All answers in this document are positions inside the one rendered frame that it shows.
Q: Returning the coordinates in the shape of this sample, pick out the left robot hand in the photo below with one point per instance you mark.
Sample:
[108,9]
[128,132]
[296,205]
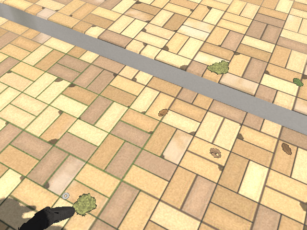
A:
[47,216]

